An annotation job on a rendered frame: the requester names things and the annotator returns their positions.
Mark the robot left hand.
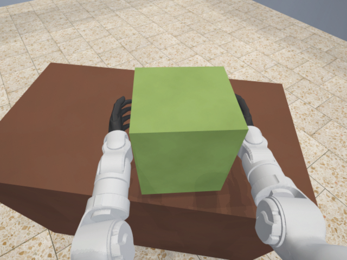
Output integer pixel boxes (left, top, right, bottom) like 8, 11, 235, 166
108, 96, 132, 132

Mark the carton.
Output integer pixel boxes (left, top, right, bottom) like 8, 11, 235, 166
129, 66, 249, 194

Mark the robot left forearm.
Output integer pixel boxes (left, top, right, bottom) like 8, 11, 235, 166
70, 130, 133, 260

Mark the robot right hand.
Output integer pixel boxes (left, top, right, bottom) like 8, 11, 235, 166
235, 94, 254, 126

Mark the right robot upper arm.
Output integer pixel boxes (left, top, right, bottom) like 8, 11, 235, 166
255, 196, 347, 260

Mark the robot right forearm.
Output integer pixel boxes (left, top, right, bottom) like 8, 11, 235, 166
237, 126, 326, 237

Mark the left robot upper arm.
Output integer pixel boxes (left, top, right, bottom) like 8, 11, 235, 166
71, 219, 135, 260

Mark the pedestal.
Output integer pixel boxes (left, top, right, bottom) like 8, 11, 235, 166
0, 62, 318, 260

